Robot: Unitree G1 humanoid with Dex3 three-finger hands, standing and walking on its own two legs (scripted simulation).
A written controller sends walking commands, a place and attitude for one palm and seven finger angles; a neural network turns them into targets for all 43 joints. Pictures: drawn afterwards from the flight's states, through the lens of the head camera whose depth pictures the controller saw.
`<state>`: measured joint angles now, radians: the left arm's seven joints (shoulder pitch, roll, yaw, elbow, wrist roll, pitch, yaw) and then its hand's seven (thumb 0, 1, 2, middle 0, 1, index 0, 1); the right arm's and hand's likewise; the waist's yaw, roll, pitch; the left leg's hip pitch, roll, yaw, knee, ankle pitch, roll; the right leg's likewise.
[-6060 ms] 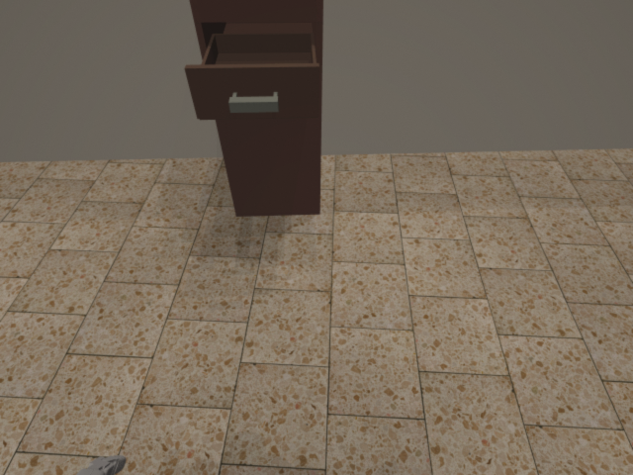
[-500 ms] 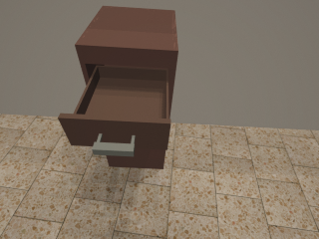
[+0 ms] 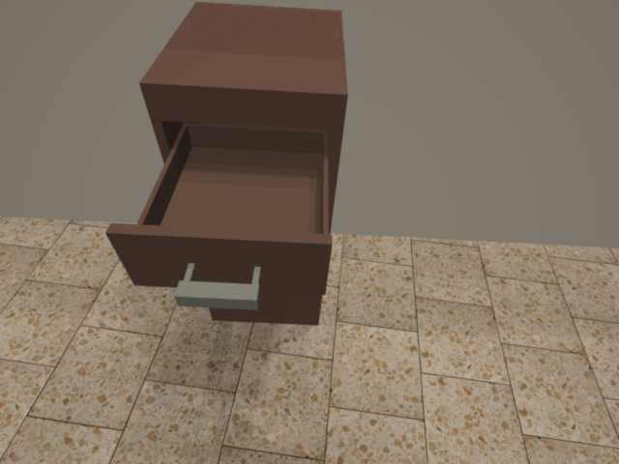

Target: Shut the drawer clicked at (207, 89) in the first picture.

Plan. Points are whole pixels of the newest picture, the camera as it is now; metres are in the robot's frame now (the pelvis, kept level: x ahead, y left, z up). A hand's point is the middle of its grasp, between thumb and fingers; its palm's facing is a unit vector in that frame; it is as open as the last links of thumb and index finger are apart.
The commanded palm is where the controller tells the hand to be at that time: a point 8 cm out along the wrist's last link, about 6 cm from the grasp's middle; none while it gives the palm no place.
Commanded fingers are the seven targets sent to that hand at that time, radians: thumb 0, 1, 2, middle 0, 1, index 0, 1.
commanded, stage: shuffle to correct the standing spot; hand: left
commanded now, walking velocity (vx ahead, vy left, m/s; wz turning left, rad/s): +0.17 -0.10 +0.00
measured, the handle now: (221, 282) +0.38 +0.17 -0.02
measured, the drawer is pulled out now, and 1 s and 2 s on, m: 0.30 0.30 0.30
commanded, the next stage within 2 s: come to a stop and stand still in 0.22 s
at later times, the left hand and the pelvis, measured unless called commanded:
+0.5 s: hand out of the picture +0.11 +0.15 -0.17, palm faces +0.06 -0.97 -0.23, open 7.3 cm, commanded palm none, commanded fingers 0.00 0.90 0.90 -0.20 -0.30 -0.20 -0.30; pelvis +0.08 -0.05 -0.01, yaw +2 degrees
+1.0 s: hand out of the picture +0.09 +0.15 -0.17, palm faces +0.02 -0.97 -0.24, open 7.3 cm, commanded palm none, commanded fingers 0.00 0.90 0.90 -0.20 -0.30 -0.20 -0.30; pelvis +0.06 -0.03 +0.00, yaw +0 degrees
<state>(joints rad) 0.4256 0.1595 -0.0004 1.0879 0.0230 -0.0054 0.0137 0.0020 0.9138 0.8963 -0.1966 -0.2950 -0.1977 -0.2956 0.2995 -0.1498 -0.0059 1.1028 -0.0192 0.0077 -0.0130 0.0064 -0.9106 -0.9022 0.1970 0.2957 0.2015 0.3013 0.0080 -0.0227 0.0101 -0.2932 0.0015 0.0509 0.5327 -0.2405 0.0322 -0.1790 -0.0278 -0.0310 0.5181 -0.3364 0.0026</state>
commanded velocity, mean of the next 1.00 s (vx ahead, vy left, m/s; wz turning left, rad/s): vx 0.00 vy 0.00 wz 0.02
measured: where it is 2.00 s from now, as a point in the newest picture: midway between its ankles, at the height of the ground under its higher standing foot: outside the picture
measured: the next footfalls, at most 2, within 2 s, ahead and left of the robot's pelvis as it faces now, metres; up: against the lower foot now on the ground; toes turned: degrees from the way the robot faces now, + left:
right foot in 0.40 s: +0.14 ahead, -0.15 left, +0.00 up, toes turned -6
left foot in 0.60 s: +0.14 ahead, +0.07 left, +0.00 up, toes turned +6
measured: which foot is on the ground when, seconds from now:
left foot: down 0.00-0.40, up 0.42-0.58, down 0.60-1.00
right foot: down 0.00-0.18, up 0.20-0.38, down 0.40-1.00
